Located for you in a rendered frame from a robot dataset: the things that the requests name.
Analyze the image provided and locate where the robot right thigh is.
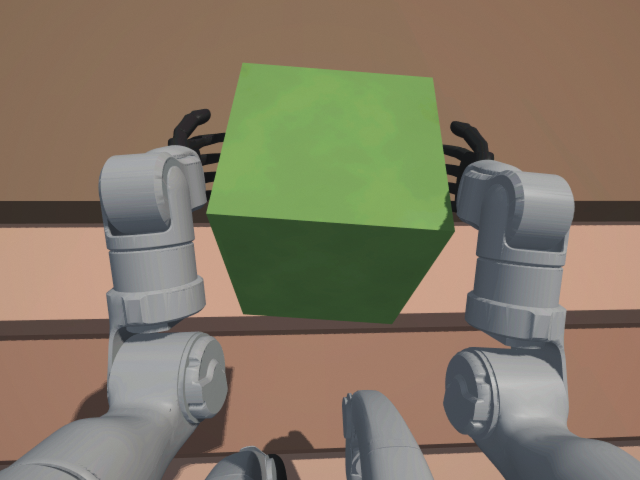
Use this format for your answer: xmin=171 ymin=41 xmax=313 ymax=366
xmin=342 ymin=390 xmax=434 ymax=480

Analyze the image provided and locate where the robot left forearm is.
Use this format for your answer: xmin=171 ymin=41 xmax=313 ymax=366
xmin=98 ymin=145 xmax=207 ymax=403

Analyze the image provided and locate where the left robot shin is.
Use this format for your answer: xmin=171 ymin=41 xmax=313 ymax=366
xmin=240 ymin=446 xmax=266 ymax=455

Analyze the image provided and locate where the left robot hand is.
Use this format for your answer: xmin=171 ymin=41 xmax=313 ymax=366
xmin=168 ymin=109 xmax=225 ymax=201

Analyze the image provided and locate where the robot right upper arm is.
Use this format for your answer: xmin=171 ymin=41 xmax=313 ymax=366
xmin=443 ymin=347 xmax=640 ymax=480

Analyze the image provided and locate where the robot left upper arm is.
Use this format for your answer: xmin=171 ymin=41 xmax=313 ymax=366
xmin=0 ymin=332 xmax=228 ymax=480

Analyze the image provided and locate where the right robot hand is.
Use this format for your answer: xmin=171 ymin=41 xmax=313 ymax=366
xmin=442 ymin=121 xmax=494 ymax=213

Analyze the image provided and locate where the robot right forearm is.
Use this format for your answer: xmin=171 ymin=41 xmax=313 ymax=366
xmin=456 ymin=160 xmax=575 ymax=419

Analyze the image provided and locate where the carton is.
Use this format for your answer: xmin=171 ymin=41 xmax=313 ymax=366
xmin=206 ymin=63 xmax=455 ymax=324

